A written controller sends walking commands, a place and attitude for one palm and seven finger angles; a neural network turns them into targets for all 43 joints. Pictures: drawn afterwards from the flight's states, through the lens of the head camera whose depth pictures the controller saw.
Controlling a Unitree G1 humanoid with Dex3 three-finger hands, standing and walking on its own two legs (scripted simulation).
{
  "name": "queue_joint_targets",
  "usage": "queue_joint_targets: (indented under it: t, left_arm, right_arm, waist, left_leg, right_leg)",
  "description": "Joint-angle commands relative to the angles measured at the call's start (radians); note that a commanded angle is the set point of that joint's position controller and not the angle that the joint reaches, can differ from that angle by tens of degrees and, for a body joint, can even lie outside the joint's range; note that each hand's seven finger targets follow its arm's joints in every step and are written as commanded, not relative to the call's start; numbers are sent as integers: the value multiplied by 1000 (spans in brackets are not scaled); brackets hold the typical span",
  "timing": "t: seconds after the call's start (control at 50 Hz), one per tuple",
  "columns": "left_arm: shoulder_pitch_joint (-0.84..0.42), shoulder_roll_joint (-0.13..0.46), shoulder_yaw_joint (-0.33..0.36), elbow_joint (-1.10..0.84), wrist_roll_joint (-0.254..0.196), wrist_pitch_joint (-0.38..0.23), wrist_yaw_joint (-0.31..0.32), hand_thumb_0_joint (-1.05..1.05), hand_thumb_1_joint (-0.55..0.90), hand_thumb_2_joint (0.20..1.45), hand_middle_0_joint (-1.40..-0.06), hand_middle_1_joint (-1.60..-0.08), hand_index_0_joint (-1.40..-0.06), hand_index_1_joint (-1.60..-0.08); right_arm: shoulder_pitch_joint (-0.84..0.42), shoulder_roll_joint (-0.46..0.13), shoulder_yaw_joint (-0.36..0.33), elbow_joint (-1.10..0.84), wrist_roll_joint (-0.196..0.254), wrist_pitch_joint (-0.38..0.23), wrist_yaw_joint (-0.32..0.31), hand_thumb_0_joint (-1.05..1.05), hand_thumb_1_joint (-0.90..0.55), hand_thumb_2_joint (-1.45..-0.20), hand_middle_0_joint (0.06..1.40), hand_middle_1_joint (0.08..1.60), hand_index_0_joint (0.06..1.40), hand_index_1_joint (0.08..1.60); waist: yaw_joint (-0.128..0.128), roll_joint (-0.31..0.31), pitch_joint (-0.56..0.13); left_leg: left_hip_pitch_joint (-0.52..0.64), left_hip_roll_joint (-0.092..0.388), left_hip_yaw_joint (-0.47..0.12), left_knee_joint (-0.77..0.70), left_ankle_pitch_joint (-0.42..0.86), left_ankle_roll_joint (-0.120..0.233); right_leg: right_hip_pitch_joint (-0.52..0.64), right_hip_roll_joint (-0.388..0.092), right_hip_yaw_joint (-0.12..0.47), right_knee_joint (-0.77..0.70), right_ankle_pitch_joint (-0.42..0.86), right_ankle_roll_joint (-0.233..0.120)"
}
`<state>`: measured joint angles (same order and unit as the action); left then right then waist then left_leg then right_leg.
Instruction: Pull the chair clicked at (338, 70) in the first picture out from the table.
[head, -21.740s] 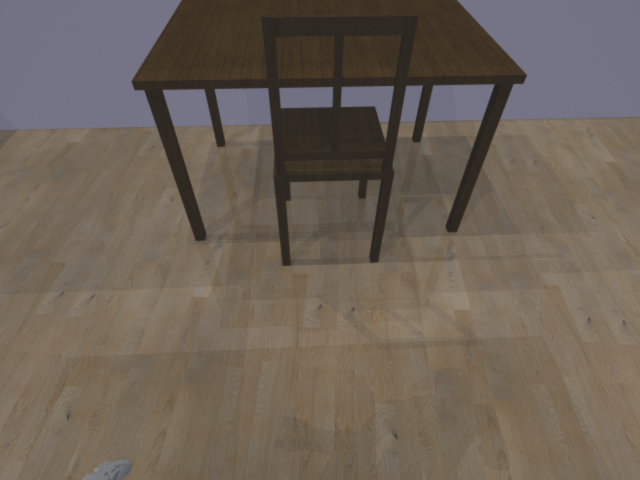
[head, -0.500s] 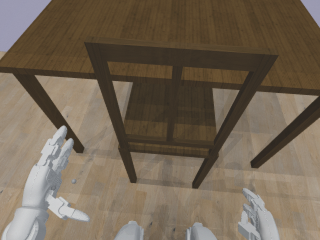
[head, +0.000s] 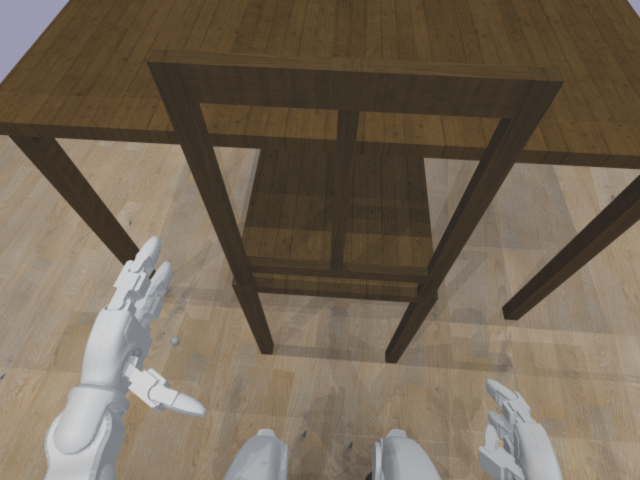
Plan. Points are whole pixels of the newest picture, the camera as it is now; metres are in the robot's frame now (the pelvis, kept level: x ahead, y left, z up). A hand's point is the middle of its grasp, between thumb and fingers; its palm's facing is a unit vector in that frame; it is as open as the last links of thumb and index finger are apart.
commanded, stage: aim the fingers beside a spindle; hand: left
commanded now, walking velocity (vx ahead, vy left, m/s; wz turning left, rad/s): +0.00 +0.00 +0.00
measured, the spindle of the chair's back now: (340, 206) +0.46 -0.01 +0.04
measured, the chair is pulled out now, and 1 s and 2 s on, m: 0.00 0.00 0.00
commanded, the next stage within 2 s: none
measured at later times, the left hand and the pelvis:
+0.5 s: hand (202, 320) +0.30 +0.15 +0.02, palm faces -0.08 -1.00 -0.03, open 16.9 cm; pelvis +0.00 +0.00 -0.01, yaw +0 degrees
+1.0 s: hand (226, 316) +0.32 +0.13 -0.01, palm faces -0.08 -1.00 -0.03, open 16.9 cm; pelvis -0.01 +0.00 -0.03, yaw -1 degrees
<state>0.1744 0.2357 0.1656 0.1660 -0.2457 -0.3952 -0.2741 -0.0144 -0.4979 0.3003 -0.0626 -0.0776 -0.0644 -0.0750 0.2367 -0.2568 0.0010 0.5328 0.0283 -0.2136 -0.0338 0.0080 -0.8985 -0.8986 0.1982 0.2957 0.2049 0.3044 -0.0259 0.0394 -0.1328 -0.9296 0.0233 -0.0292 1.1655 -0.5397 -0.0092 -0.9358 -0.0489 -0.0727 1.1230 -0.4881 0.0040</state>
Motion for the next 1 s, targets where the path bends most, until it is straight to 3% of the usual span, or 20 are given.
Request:
queue_joint_targets:
  t: [0.0, 0.14, 0.26, 0.28, 0.3, 0.38, 0.48, 0.56, 0.66, 0.74, 0.76, 0.84, 0.88, 0.92, 0.98]
  left_arm:
    - [-132, 129, 49, -256, -11, -83, 8, 0, -500, 300, -60, -80, -60, -80]
    - [-132, 137, 88, -146, 9, -102, 52, 0, -500, 300, -60, -80, -60, -80]
    - [-209, 89, 8, -145, 10, -75, 12, 0, -500, 300, -60, -80, -60, -80]
    - [-228, 119, 36, -150, 9, -79, 17, 0, -500, 300, -60, -80, -60, -80]
    - [-262, 97, 10, -172, 9, -88, 18, 0, -500, 300, -60, -80, -60, -80]
    - [-258, 109, 35, -172, 16, -112, 56, 0, -500, 300, -60, -80, -60, -80]
    - [-279, 73, -1, -74, 49, -100, 84, 0, -500, 300, -60, -80, -60, -80]
    - [-286, 95, 24, -50, 50, -88, 84, 0, -500, 300, -60, -80, -60, -80]
    - [-352, 72, -13, -147, 50, -122, 94, 0, -500, 300, -60, -80, -60, -80]
    - [-356, 66, -17, -72, 58, -127, 112, 0, -500, 300, -60, -80, -60, -80]
    - [-372, 41, -39, -54, 62, -126, 113, 0, -500, 300, -60, -80, -60, -80]
    - [-357, 32, -50, -14, 77, -115, 114, 0, -500, 300, -60, -80, -60, -80]
    - [-373, 63, -16, -9, 74, -114, 118, 0, -500, 300, -60, -80, -60, -80]
    - [-377, 64, -18, -51, 72, -122, 123, 0, -500, 300, -60, -80, -60, -80]
    - [-399, 124, 44, -107, 65, -144, 138, 0, -500, 300, -60, -80, -60, -80]
  right_arm:
    - [-14, -135, -53, -146, -3, -54, -10, 0, -900, -900, 200, 300, 200, 300]
    - [-20, -131, -53, -124, -11, -35, -2, 0, -900, -900, 200, 300, 200, 300]
    - [-22, -135, -53, -134, -4, -19, 2, 0, -900, -900, 200, 300, 200, 300]
    - [-16, -139, -54, -130, -5, -17, -1, 0, -900, -900, 200, 300, 200, 300]
    - [-24, -135, -54, -129, -6, -20, -2, 0, -900, -900, 200, 300, 200, 300]
    - [-13, -133, -56, -118, -14, -21, 0, 0, -900, -900, 200, 300, 200, 300]
    - [-20, -135, -54, -114, -16, 2, 11, 0, -900, -900, 200, 300, 200, 300]
    - [-19, -136, -55, -124, -14, 22, 15, 0, -900, -900, 200, 300, 200, 300]
    - [-22, -127, -57, -126, -19, 22, 16, 0, -900, -900, 200, 300, 200, 300]
    - [-20, -131, -55, -107, -20, 30, 16, 0, -900, -900, 200, 300, 200, 300]
    - [-18, -131, -55, -101, -21, 32, 17, 0, -900, -900, 200, 300, 200, 300]
    - [-22, -134, -58, -108, -20, 46, 24, 0, -900, -900, 200, 300, 200, 300]
    - [-24, -136, -58, -112, -19, 56, 24, 0, -900, -900, 200, 300, 200, 300]
    - [-32, -128, -57, -126, -19, 60, 25, 0, -900, -900, 200, 300, 200, 300]
    - [-30, -123, -55, -125, -21, 64, 21, 0, -900, -900, 200, 300, 200, 300]
  waist:
    - [-12, -12, -309]
    - [-2, -35, -289]
    - [-21, 5, -316]
    - [-19, -14, -320]
    - [-27, 9, -328]
    - [-18, -10, -358]
    - [-24, -11, -313]
    - [-13, -38, -342]
    - [-14, 21, -417]
    - [-35, -38, -360]
    - [-43, -51, -352]
    - [-29, -29, -356]
    - [-25, -48, -366]
    - [-13, -19, -388]
    - [-4, -14, -435]
  left_leg:
    - [155, -28, -1, -164, 276, 26]
    - [93, -29, 10, -141, 254, 26]
    - [108, -28, 11, -131, 258, 27]
    - [107, -25, 6, -132, 258, 26]
    - [113, -27, 7, -125, 255, 28]
    - [128, -22, -3, -117, 297, 26]
    - [84, -24, 1, -110, 248, 23]
    - [56, -29, 10, -102, 243, 26]
    - [114, -23, 2, -90, 316, 24]
    - [61, -21, 2, -75, 267, 27]
    - [50, -22, 0, -71, 259, 28]
    - [35, -26, 6, -67, 245, 27]
    - [21, -26, 9, -63, 234, 27]
    - [26, -30, 15, -66, 239, 28]
    - [38, -29, 15, -66, 260, 30]
  right_leg:
    - [214, 35, 19, -147, 204, -19]
    - [200, 35, 27, -126, 190, -20]
    - [181, 32, 29, -121, 206, -21]
    - [183, 34, 26, -118, 202, -21]
    - [172, 33, 30, -116, 199, -20]
    - [164, 35, 19, -94, 226, -22]
    - [115, 34, 15, -79, 181, -24]
    - [155, 32, 30, -81, 195, -24]
    - [150, 31, 25, -54, 247, -27]
    - [117, 34, 26, -56, 212, -22]
    - [105, 33, 25, -53, 208, -21]
    - [97, 29, 26, -44, 194, -27]
    - [110, 29, 34, -46, 192, -25]
    - [133, 28, 41, -47, 197, -26]
    - [172, 29, 50, -45, 219, -24]
